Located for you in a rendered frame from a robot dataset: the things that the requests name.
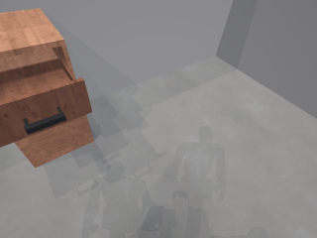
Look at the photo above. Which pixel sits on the handle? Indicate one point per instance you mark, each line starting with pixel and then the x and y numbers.
pixel 44 123

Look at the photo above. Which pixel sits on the drawer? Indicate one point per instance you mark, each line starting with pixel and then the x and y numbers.
pixel 34 92

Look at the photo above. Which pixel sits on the cabinet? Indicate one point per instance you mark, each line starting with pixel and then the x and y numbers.
pixel 28 37

